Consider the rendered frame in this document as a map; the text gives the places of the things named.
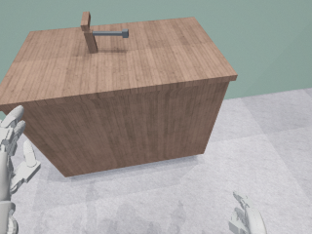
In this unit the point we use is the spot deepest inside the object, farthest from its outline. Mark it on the tap lever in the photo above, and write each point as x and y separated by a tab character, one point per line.
124	33

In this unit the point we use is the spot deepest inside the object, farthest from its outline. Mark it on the counter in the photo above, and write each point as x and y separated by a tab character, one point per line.
94	103

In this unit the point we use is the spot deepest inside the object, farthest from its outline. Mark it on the robot left hand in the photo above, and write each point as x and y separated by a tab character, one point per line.
10	131

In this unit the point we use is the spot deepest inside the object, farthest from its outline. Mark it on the robot right hand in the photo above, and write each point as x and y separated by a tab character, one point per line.
251	219

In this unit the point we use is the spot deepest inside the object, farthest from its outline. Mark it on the left robot forearm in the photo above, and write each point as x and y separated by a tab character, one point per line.
8	224

